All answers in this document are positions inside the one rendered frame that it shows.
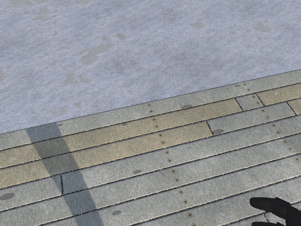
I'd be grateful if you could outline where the right robot hand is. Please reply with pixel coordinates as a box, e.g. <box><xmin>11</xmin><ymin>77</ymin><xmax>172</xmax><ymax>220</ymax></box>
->
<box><xmin>249</xmin><ymin>197</ymin><xmax>301</xmax><ymax>226</ymax></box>

